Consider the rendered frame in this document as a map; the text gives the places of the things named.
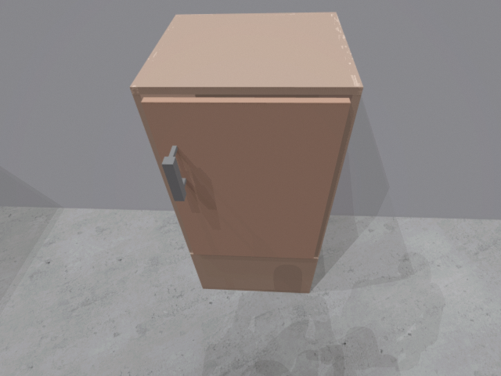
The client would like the cupboard door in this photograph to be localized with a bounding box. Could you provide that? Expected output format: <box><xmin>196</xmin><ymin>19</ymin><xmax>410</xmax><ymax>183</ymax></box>
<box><xmin>141</xmin><ymin>97</ymin><xmax>351</xmax><ymax>259</ymax></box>

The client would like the handle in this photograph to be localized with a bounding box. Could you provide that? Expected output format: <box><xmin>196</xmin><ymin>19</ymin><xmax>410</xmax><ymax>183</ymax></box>
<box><xmin>162</xmin><ymin>146</ymin><xmax>186</xmax><ymax>201</ymax></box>

